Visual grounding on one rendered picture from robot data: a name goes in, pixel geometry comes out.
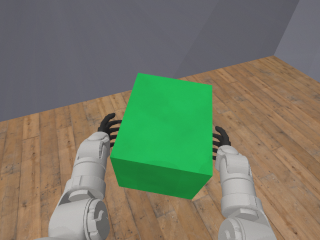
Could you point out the carton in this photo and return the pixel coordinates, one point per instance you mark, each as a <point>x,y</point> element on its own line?
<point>165,141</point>

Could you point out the left robot forearm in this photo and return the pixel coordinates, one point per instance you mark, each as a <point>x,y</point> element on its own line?
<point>88,175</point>

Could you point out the left robot upper arm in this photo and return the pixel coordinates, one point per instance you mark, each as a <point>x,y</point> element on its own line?
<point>85,219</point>

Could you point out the right robot upper arm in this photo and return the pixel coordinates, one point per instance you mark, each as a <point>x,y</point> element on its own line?
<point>234,228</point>

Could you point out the right robot forearm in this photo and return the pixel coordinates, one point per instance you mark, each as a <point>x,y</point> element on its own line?
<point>239,197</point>

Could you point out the robot left hand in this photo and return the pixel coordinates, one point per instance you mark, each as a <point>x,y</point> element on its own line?
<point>105,127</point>

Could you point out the robot right hand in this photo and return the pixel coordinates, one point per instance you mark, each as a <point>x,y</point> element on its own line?
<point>223,138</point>

